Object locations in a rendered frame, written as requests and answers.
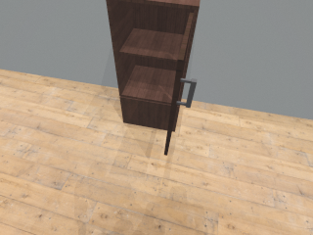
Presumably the cupboard door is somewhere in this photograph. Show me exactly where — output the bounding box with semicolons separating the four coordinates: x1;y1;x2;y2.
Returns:
164;12;194;156

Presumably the handle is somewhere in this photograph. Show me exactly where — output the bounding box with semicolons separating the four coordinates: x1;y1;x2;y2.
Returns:
176;78;198;108

